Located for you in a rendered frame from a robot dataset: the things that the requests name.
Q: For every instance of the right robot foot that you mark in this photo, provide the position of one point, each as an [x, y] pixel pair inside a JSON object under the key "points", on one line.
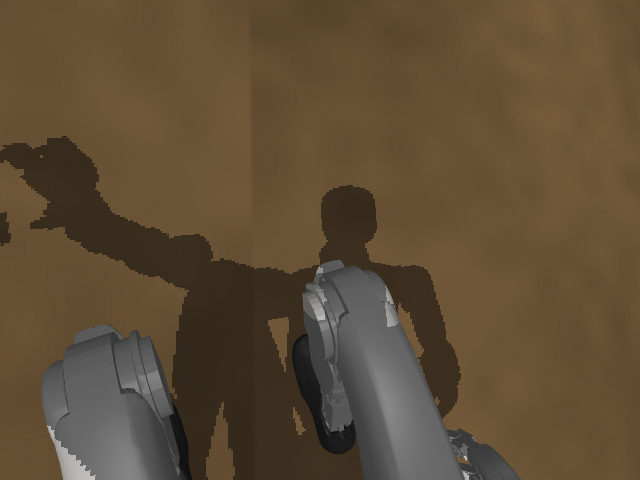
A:
{"points": [[334, 442]]}

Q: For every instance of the right robot hand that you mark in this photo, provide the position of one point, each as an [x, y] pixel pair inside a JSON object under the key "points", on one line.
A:
{"points": [[485, 462]]}

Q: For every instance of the left robot foot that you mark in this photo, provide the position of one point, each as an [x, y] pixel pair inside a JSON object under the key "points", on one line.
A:
{"points": [[182, 444]]}

